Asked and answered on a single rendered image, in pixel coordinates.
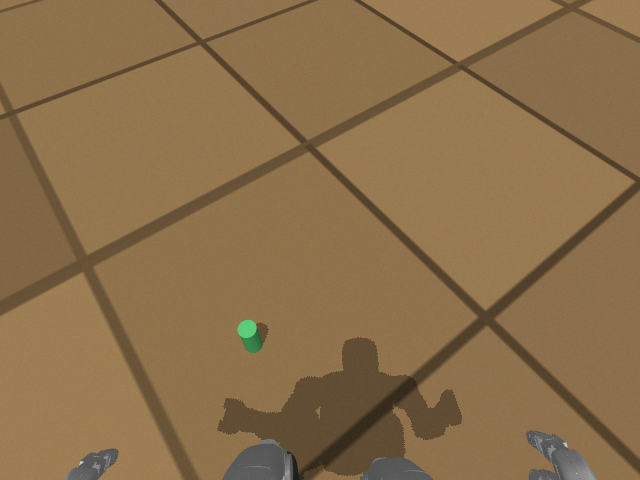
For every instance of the left robot hand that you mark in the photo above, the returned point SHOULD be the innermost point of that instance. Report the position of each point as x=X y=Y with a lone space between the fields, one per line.
x=93 y=465

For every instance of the right robot hand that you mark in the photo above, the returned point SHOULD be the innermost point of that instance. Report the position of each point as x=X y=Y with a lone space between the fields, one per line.
x=568 y=464

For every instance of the can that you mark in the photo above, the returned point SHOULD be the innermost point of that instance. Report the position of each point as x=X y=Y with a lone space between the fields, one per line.
x=250 y=336

